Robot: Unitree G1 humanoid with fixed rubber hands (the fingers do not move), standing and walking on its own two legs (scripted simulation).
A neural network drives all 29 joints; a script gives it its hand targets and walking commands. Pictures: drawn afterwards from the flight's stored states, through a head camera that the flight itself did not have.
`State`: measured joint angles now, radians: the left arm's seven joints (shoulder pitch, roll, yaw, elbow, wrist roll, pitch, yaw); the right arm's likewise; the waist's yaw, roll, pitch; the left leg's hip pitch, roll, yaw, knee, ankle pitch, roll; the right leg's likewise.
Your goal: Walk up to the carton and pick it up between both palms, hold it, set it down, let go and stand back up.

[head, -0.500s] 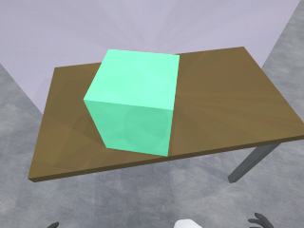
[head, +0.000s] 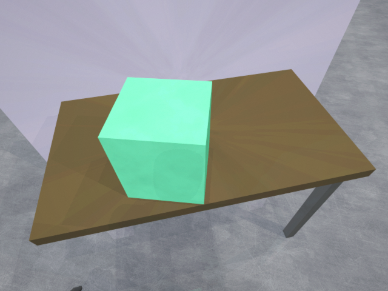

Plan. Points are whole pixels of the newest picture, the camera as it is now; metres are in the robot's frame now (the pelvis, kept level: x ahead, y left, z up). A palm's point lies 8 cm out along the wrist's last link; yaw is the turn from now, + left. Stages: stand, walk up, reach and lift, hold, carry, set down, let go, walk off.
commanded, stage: walk up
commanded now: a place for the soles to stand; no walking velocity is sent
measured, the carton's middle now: (167, 143) +0.45 +0.07 +0.01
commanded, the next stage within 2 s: none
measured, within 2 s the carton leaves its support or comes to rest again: neither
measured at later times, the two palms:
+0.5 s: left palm out of the picture +0.10 +0.27 -0.12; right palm out of the picture +0.09 -0.30 -0.13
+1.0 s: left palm out of the picture +0.14 +0.29 -0.13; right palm out of the picture +0.12 -0.30 -0.14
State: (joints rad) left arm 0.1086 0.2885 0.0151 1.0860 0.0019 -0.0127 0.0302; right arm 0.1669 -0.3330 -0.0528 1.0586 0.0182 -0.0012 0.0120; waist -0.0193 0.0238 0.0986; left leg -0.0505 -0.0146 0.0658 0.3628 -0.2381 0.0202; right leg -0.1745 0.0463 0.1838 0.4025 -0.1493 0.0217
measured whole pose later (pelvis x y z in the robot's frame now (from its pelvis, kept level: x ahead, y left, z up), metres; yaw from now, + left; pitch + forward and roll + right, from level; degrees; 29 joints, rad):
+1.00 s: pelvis +0.06 +0.00 -0.02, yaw +2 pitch -4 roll -1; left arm 0.16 0.30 0.05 0.99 0.02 -0.01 0.04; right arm 0.20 -0.34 -0.08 1.01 0.00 0.03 -0.01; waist -0.02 0.04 0.11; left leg -0.10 0.01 0.00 0.66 -0.47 0.01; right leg -0.15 0.07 0.09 0.58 -0.35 -0.02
